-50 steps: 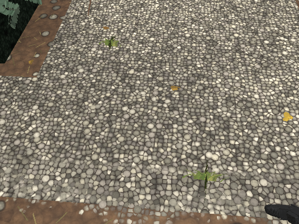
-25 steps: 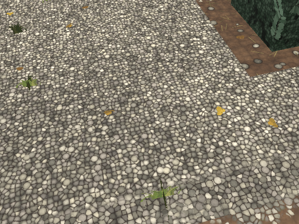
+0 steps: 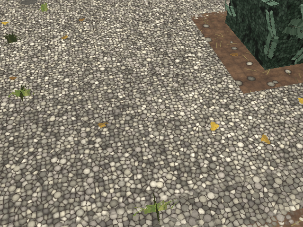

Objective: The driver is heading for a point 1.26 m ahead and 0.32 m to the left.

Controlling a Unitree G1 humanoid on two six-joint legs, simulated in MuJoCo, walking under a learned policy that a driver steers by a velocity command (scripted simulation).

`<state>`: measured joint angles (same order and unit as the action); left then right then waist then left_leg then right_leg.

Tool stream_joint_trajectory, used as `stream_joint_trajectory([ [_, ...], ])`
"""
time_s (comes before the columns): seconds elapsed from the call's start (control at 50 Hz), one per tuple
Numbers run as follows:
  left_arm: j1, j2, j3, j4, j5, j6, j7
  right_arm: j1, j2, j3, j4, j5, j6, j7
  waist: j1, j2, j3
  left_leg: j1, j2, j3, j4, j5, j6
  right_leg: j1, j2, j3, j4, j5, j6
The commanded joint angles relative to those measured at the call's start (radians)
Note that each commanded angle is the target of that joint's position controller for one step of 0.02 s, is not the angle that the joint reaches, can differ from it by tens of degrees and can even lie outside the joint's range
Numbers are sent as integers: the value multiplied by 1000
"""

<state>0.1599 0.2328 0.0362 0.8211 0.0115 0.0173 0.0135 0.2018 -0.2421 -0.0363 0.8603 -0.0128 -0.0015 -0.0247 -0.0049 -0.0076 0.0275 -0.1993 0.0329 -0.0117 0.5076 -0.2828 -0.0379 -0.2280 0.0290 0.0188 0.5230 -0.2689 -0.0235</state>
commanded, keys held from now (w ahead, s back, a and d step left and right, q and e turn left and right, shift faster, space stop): no key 0.32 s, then w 0.32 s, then no key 0.36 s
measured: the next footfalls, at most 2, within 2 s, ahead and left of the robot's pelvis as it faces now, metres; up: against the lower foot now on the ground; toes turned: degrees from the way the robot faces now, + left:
right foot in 0.94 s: +0.34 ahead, -0.11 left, +0.00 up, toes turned +0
left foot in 1.22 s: +0.26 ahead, +0.15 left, +0.00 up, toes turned +2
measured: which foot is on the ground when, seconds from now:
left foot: down 0.00-0.96, up 0.98-1.00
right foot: down 0.00-0.56, up 0.58-0.92, down 0.94-1.00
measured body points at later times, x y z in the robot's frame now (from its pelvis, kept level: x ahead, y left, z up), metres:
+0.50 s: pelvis +0.02 +0.01 +0.00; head +0.01 +0.02 +0.45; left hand +0.06 +0.28 -0.15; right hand +0.06 -0.25 -0.14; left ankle -0.01 +0.13 -0.72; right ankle +0.01 -0.10 -0.74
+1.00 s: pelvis +0.18 +0.01 -0.01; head +0.21 +0.01 +0.44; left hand +0.36 +0.25 -0.12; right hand +0.14 -0.24 -0.16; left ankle +0.02 +0.13 -0.70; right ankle +0.28 -0.08 -0.74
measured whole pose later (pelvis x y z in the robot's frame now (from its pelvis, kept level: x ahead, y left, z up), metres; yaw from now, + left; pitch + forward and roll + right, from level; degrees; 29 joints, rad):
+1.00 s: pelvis +0.18 +0.01 -0.01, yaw +2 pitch +1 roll +0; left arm -0.02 0.23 0.04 0.92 0.01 -0.06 -0.01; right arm 0.37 -0.23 -0.02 1.05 0.00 -0.05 -0.02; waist -0.05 0.01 0.05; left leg -0.13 -0.01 -0.03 0.79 -0.54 -0.03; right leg -0.43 0.03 -0.04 0.53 -0.11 -0.06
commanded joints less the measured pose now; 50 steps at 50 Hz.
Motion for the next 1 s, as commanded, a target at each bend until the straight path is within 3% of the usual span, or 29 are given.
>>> stream_joint_trajectory([
  [0.02, -26, 97, 26, -33, -2, -13, 7, -6, -112, -22, -30, 1, -14, -10, -1, 21, -18, -26, 29, -30, -86, 112, 21, 12, -58, 65, -95, 96, -20],
  [0.32, 9, 97, 24, 120, -9, -20, 19, 28, -89, -12, 84, 5, -11, -19, 1, 6, -1, -19, 5, -13, -97, 106, 25, 20, -55, 50, -112, 100, -12],
  [0.36, 39, 115, 31, 144, -18, -15, 23, 52, -87, -14, 105, 14, -7, -23, 7, -10, -5, -44, -33, 24, -63, -142, 41, 9, -38, 44, -123, -209, -33],
  [0.4, 60, 140, 39, 147, -27, -20, 23, 31, -90, -15, 90, 21, -14, -26, 22, -44, 71, -149, -42, 28, -7, -332, 67, -56, -88, 126, -178, -494, -82],
  [0.46, 131, 188, 57, 170, -35, -53, 16, 10, -41, -8, 76, 33, -56, -9, 36, -177, 90, -224, -43, 58, 201, -167, 78, -23, -283, 418, -328, -593, -195],
  [0.48, 113, 186, 57, 164, -36, -60, 14, 16, -48, -11, 78, 36, -66, 0, 24, -171, 96, -204, -21, 35, 229, -157, 96, -57, -311, 455, -350, -566, -213],
  [0.5, 72, 177, 54, 150, -38, -65, 12, 39, -46, -12, 86, 39, -74, 7, -3, -159, 97, -159, -13, 31, 196, -171, 117, -90, -308, 433, -348, -525, -206],
  [0.54, -46, 157, 46, 113, -51, -64, 5, 163, -35, -16, 142, 38, -84, 14, -86, -126, 94, 100, -37, 59, -40, -90, 146, -233, -206, 260, -265, -403, -138],
  [0.56, -73, 118, 36, 99, -47, -68, 3, 247, -68, -28, 177, 29, -84, 13, -109, -38, 66, 224, 7, -27, -97, -58, 147, -306, -131, 154, -103, -280, -91],
  [0.58, -93, 44, 18, 74, -41, -81, -1, 363, -157, -50, 201, 27, -87, 10, -129, 212, 18, 344, 201, -356, -264, -248, 219, -446, -9, -30, 231, -178, -18],
  [0.6, -131, 79, 26, 36, -45, -100, 0, 400, -214, -58, 204, 19, -98, 24, -135, 305, 55, 348, 363, -671, -375, -309, 329, -604, 17, -13, 430, -296, -11],
  [0.62, -112, 110, 34, 46, -58, -112, -5, 330, -154, -38, 185, 11, -109, 24, -87, 178, 100, 327, 368, -644, -362, -296, 333, -665, -53, 52, 562, -243, -25],
  [0.64, -63, 107, 33, 71, -61, -119, -13, 283, -114, -28, 166, 15, -117, 26, -59, 132, 101, 337, 318, -536, -354, -242, 296, -685, -83, 57, 597, -143, -40],
  [0.68, -58, 121, 44, 88, -39, -122, -15, 215, -102, -17, 140, 16, -111, 30, -28, 94, 94, 314, 256, -336, -335, 195, 228, -643, -114, 25, 547, -32, -36],
  [0.72, -76, 76, 37, 87, -28, -115, -22, 231, -67, -4, 146, 6, -89, 22, -27, 113, 52, 269, 184, -158, -298, 579, 192, -526, -95, -31, 443, 28, -6],
  [0.76, -144, 20, 17, 63, -27, -105, -28, 236, -79, 0, 148, 2, -70, 6, -35, 112, 40, 192, 131, -55, -280, 704, 178, -412, -62, -74, 283, 105, 20],
  [0.8, -210, 12, 6, 40, -30, -96, -31, 258, -120, -5, 157, 1, -61, -4, -51, 127, 27, 122, 113, -21, -271, 716, 175, -281, -25, -101, 139, 192, 26],
  [0.86, -196, 65, 13, 37, -33, -84, -32, 233, -141, -13, 166, 15, -61, -5, -19, 159, 3, 115, 153, -44, -233, 729, 172, -167, -19, -59, 60, 262, 0],
  [0.9, -105, 116, 32, 67, -20, -84, -29, 179, -134, -15, 159, 26, -61, -5, 45, 141, -32, 145, 153, -50, -142, 775, 146, -59, -4, -49, -24, 310, -42],
  [0.92, -41, 144, 45, 92, -11, -86, -25, 184, -128, -15, 160, 24, -61, -2, 74, 109, -67, 140, 120, -40, -52, 779, 123, 43, 1, -52, -78, 393, -65],
  [0.94, 36, 199, 59, 108, 0, -87, -16, 215, -119, -11, 157, 6, -65, 1, 89, 34, -146, 52, 69, -11, 90, 605, 81, 229, -99, 40, -41, 733, -101],
  [0.96, 116, 229, 59, 126, 19, -77, -10, 354, -25, 16, 173, -9, -66, 4, 47, -143, -312, -172, -25, 21, 373, 100, 20, 526, -329, 279, 20, 1006, -264],
  [0.98, 132, 145, 33, 142, 3, -68, -19, 356, -9, 19, 189, 6, -58, 5, 56, -207, -411, -171, -74, -50, 576, -398, -15, 488, -420, 439, -72, 967, -355],
  [1.0, 40, 130, 23, 128, -17, -69, -26, 312, -64, 1, 178, 28, -48, 5, 33, -141, -302, -210, -36, -90, 658, -413, -20, 333, -384, 397, -129, 696, -327],
])
Keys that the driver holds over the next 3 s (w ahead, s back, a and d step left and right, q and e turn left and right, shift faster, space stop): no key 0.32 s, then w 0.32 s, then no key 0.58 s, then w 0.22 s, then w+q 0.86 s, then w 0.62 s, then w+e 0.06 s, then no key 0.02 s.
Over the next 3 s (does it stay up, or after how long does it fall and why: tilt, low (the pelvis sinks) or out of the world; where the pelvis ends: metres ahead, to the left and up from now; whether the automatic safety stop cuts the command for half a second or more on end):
stays up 1.02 0.28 -0.01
